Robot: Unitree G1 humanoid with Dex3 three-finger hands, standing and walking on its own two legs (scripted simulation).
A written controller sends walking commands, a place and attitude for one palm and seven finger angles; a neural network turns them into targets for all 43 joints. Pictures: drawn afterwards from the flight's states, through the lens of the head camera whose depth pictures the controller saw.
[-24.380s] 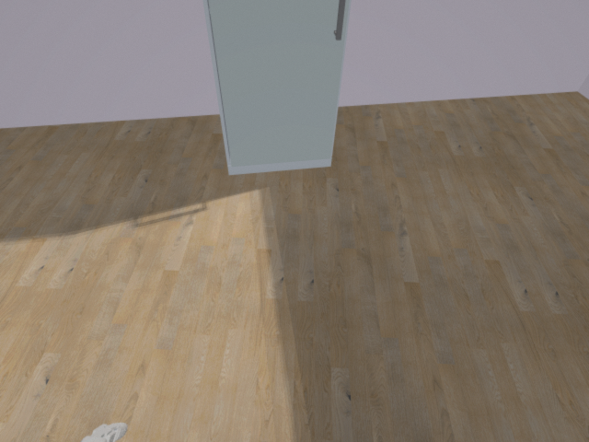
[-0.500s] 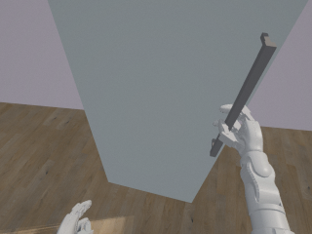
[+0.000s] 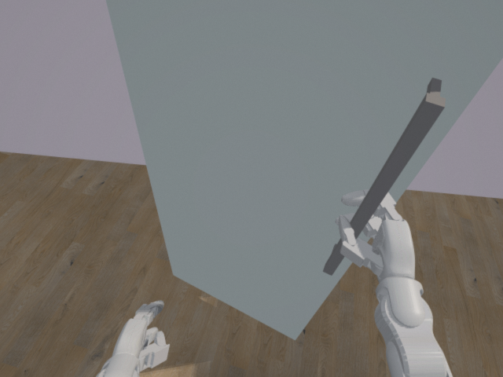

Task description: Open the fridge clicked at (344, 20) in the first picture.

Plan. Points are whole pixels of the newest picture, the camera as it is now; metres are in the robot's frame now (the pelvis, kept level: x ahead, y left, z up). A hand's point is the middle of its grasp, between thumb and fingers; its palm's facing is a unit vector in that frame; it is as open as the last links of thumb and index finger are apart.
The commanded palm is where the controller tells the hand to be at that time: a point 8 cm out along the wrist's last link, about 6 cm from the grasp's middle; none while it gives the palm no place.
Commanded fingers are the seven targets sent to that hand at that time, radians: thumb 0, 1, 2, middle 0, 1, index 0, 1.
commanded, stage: walk backward, drawing the door open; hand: right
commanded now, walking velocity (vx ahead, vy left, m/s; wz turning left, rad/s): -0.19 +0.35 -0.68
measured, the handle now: (367, 202) +0.36 -0.13 +0.13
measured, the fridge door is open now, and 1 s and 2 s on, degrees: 23 60 78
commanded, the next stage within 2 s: stop walking and hold the door back in 1.44 s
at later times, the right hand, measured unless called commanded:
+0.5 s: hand (284, 314) +0.19 -0.01 +0.10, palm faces +0.22 +0.95 -0.23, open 6.1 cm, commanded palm +0.14 -0.05 +0.11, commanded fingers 0.00 -0.90 -0.90 0.45 1.40 0.45 1.40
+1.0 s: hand (151, 375) +0.11 +0.13 +0.10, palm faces +0.64 +0.73 -0.24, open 6.4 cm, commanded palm +0.06 +0.11 +0.10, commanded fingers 0.00 -0.90 -0.90 0.45 1.40 0.45 1.40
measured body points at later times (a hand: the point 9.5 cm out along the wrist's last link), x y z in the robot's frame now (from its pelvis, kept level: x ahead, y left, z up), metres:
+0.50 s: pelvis -0.06 +0.15 -0.01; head -0.03 +0.17 +0.44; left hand +0.13 +0.34 -0.12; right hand +0.17 -0.06 +0.11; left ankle +0.02 +0.12 -0.70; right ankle -0.07 -0.02 -0.74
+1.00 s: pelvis -0.02 +0.41 -0.02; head +0.03 +0.37 +0.43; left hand +0.24 +0.46 -0.13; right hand +0.07 +0.09 +0.11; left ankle +0.09 +0.50 -0.73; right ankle -0.09 +0.16 -0.72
